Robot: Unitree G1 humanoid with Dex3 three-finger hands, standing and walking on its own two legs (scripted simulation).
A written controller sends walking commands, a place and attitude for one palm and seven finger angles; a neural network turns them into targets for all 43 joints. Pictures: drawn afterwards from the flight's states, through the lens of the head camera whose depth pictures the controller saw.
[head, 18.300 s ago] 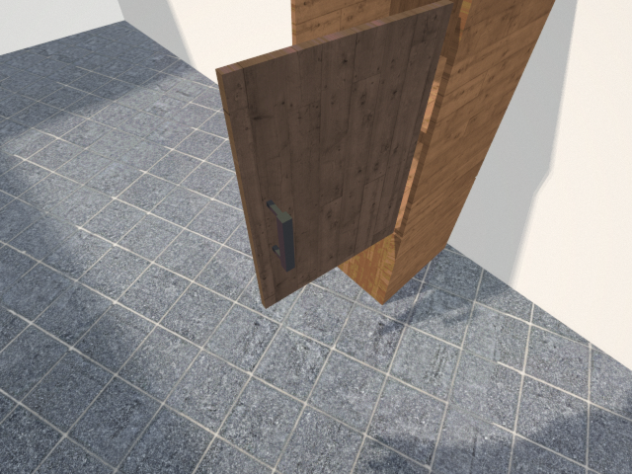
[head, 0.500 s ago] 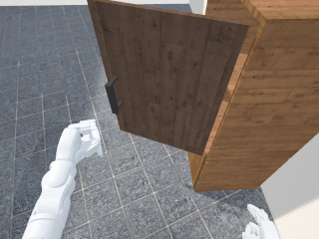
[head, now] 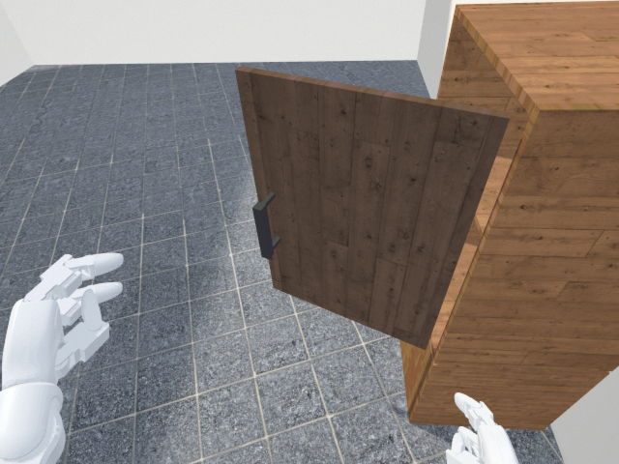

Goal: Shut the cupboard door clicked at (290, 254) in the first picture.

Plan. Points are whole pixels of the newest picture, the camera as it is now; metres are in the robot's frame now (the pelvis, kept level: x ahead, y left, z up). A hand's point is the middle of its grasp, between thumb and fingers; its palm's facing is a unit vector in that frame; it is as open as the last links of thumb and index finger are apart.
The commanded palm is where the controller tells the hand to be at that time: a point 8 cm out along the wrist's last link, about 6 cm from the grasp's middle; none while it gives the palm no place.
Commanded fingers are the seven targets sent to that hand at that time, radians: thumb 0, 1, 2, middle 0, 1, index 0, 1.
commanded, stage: draw the hand back to the body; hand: left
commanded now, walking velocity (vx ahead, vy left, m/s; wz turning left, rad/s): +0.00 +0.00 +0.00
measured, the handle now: (268, 226) +0.59 +0.17 -0.07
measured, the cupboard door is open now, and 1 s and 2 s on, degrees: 67 67 67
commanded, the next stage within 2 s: step back with the hand held close in 0.48 s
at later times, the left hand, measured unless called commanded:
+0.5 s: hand (77, 342) +0.18 +0.25 +0.16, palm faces +0.45 -0.80 -0.40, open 7.4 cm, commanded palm +0.13 +0.29 +0.17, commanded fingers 0.00 0.90 0.90 -0.20 -0.30 -0.20 -0.30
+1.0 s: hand (41, 343) +0.17 +0.28 +0.16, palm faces +0.38 -0.77 -0.51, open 7.4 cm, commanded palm +0.11 +0.32 +0.17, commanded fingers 0.00 0.90 0.90 -0.20 -0.30 -0.20 -0.30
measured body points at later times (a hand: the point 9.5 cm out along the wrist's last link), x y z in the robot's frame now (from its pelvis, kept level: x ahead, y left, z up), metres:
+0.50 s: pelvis -0.01 -0.01 +0.00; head -0.04 -0.03 +0.45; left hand +0.15 +0.29 +0.18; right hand +0.16 -0.23 -0.09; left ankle -0.04 +0.10 -0.74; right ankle -0.01 -0.12 -0.74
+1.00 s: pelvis -0.04 +0.02 -0.01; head -0.02 +0.01 +0.44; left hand +0.15 +0.32 +0.19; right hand +0.13 -0.23 -0.09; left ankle -0.04 +0.10 -0.74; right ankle -0.01 -0.12 -0.74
